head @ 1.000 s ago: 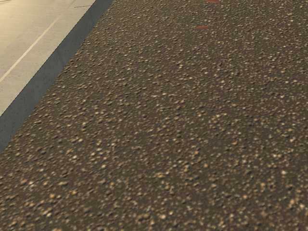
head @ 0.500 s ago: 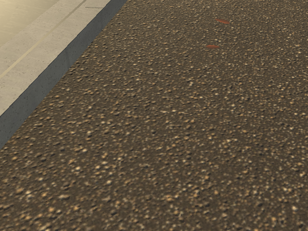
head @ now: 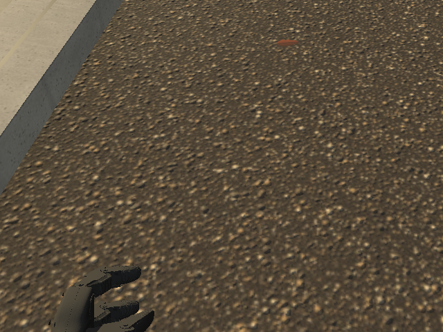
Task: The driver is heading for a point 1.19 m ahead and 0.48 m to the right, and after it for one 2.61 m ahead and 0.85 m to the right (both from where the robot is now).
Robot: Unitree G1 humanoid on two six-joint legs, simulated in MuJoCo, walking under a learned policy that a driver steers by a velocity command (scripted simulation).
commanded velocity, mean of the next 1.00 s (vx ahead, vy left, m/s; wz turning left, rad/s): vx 0.49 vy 0.00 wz -0.54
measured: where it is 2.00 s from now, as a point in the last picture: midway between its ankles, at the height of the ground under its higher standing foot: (294, 242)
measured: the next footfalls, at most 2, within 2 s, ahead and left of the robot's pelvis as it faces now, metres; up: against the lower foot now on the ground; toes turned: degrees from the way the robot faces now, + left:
left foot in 0.40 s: +0.43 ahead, +0.09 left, +0.00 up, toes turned -19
right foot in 0.92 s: +0.56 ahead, -0.26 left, +0.00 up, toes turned -36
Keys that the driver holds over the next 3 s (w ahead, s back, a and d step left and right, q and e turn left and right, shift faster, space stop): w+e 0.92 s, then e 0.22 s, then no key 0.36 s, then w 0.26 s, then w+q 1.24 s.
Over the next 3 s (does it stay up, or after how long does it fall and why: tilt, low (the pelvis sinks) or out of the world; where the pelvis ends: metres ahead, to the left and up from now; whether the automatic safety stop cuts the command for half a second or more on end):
stays up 1.18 -0.54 0.03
